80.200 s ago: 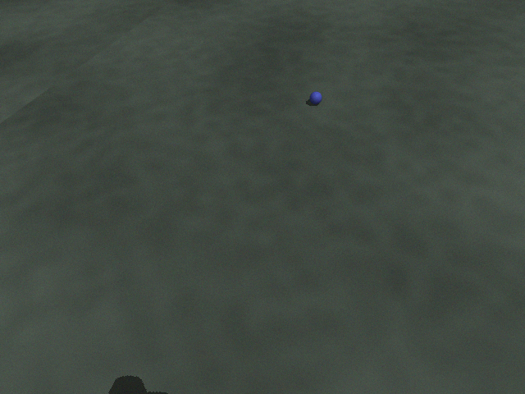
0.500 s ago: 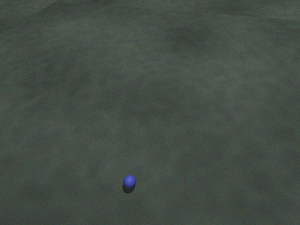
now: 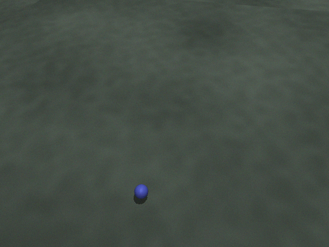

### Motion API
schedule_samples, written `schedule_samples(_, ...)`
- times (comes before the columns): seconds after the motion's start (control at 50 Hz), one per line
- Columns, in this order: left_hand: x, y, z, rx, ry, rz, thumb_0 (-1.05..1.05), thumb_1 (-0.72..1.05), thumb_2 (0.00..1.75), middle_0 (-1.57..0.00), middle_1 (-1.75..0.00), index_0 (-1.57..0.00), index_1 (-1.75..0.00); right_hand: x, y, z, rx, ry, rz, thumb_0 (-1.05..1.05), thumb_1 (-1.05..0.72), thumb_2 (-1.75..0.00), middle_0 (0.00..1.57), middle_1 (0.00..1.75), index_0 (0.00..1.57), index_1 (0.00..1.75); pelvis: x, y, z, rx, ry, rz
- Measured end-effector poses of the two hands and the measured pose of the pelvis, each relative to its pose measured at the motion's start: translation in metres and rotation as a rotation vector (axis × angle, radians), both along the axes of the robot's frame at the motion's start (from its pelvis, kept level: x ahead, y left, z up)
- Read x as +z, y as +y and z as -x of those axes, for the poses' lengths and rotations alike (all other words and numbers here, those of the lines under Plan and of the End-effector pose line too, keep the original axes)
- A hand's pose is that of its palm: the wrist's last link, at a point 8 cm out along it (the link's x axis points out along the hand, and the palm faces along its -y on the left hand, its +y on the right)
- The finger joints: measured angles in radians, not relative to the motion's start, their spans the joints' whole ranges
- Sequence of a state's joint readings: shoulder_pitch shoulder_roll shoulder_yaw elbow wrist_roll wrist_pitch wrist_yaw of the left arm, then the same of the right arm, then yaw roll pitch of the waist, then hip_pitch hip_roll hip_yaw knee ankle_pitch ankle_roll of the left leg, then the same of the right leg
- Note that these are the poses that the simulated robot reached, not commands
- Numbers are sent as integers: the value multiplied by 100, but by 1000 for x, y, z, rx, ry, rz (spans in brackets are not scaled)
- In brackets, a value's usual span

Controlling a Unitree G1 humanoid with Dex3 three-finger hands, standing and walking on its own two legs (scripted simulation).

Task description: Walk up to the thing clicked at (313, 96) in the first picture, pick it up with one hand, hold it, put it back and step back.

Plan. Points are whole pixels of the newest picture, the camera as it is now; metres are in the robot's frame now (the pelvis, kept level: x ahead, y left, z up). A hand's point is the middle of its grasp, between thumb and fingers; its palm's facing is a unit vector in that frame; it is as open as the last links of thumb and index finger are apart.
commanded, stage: step back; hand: left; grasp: from above
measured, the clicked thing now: (141, 191) +0.53 +0.20 -0.73
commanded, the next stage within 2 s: none
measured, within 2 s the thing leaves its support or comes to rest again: neither
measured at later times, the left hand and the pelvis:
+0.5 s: hand out of the picture +0.05 +0.33 -0.18, palm faces -0.07 -0.92 -0.38, open 7.4 cm; pelvis -0.07 +0.06 -0.02, yaw -3 degrees
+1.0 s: hand out of the picture -0.06 +0.35 -0.16, palm faces +0.00 -0.92 -0.40, open 7.4 cm; pelvis -0.20 +0.09 -0.02, yaw -1 degrees
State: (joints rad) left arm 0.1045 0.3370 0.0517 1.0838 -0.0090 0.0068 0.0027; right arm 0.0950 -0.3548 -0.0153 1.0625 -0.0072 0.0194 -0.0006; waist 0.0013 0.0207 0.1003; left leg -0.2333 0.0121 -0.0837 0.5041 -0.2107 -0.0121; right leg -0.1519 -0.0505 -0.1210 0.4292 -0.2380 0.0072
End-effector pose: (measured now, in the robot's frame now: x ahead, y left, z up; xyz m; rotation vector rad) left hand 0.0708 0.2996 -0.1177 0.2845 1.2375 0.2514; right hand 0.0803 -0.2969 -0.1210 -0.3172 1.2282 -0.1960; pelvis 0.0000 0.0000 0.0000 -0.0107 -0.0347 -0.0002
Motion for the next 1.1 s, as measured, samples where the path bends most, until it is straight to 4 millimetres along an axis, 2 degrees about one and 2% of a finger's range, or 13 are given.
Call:
schedule_samples(0.08,-1,17,-1,-24,-11,-27,1,90,89,-20,-30,-20,-30,1,-1,5,-12,-9,24,1,-90,-89,21,30,20,30,-5,13,12,0,-1,-12)
schedule_samples(0.16,-8,42,-14,-64,-42,-47,1,90,89,-20,-31,-20,-30,3,5,20,-17,-1,60,1,-90,-89,20,30,20,30,-14,31,21,10,11,-9)
schedule_samples(0.22,-19,62,-27,-67,-90,-46,1,90,89,-20,-30,-20,-30,-1,15,39,-3,34,100,0,-90,-89,20,30,20,30,-24,46,29,19,11,-11)
schedule_samples(0.32,-18,71,-25,-59,-99,-39,1,90,89,-20,-30,-20,-30,6,39,65,-1,83,93,1,-90,-89,20,30,20,30,-15,56,45,21,25,3)
schedule_samples(0.48,-19,71,21,-108,-15,-35,1,90,89,-20,-30,-20,-30,1,61,70,-26,-48,53,1,-90,-89,21,30,20,30,-15,65,68,-43,21,1)
schedule_samples(0.56,-19,66,43,-126,-7,-43,1,90,89,-20,-30,-20,-30,-7,61,79,-23,-96,30,1,-90,-89,21,30,20,30,-21,61,88,-67,13,-5)
schedule_samples(0.62,-17,61,61,-132,-28,-55,1,90,89,-20,-30,-20,-30,-17,53,89,-22,-116,14,1,-90,-89,21,30,20,30,-28,55,103,-81,4,-8)
schedule_samples(0.66,-12,56,76,-135,-37,-57,1,90,89,-20,-30,-20,-30,-20,47,98,-35,-115,9,1,-90,-89,21,30,20,30,-28,53,113,-68,-7,12)
schedule_samples(0.74,1,55,104,-125,-45,-64,1,90,89,-20,-30,-20,-30,-12,42,118,-43,-96,13,1,-90,-89,21,30,20,30,-18,53,130,-74,-7,-28)
schedule_samples(0.86,12,67,121,-119,-100,-86,1,90,89,-20,-31,-21,-30,-4,40,156,-11,-49,57,1,-90,-89,21,30,20,30,-13,64,159,-38,12,-29)
schedule_samples(0.92,8,79,128,-118,-143,-83,1,90,89,-20,-31,-21,-30,-4,46,174,12,-23,81,1,-90,-89,20,30,20,30,-18,73,176,-11,11,-20)
schedule_samples(0.98,-4,94,140,-110,-164,-68,1,90,89,-20,-31,-20,-30,-4,57,192,30,-20,101,1,-90,-89,20,30,20,30,-25,83,196,0,-2,-33)
schedule_samples(1.1,-8,104,179,-77,-116,-42,1,90,89,-20,-30,-20,-30,14,80,226,34,-47,84,1,-90,-89,21,30,20,30,-14,90,229,-16,-1,5)
